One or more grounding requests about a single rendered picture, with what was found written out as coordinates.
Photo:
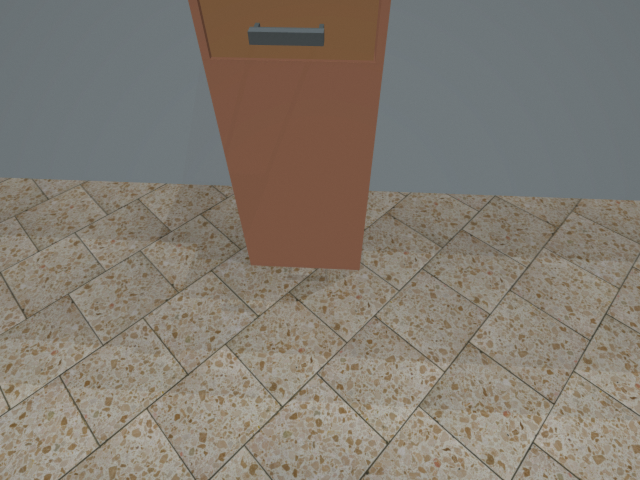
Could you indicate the handle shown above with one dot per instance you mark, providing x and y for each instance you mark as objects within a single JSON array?
[{"x": 288, "y": 36}]

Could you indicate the cabinet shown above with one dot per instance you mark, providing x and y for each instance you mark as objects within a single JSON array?
[{"x": 298, "y": 137}]

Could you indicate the drawer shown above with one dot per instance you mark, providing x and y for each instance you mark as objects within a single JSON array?
[{"x": 349, "y": 27}]

